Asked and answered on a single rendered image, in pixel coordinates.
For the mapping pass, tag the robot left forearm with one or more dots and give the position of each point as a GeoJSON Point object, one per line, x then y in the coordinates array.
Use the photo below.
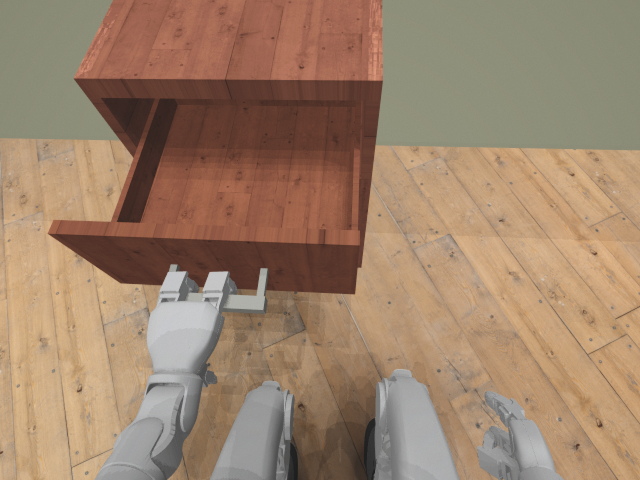
{"type": "Point", "coordinates": [150, 448]}

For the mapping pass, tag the cabinet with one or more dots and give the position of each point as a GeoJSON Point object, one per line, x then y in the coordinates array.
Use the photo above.
{"type": "Point", "coordinates": [237, 49]}

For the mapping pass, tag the handle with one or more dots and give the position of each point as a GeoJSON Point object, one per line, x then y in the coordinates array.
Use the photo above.
{"type": "Point", "coordinates": [238, 303]}

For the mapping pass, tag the robot left thigh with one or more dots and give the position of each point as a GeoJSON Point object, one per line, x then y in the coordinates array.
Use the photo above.
{"type": "Point", "coordinates": [250, 451]}

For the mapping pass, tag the right robot shin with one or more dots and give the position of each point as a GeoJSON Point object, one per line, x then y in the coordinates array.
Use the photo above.
{"type": "Point", "coordinates": [382, 442]}

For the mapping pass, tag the robot left hand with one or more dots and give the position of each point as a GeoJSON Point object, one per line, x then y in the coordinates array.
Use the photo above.
{"type": "Point", "coordinates": [182, 335]}

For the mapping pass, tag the robot right hand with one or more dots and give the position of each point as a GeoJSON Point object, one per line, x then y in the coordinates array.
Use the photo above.
{"type": "Point", "coordinates": [522, 448]}

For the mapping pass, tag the drawer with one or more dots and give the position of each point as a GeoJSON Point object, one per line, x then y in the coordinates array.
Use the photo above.
{"type": "Point", "coordinates": [236, 185]}

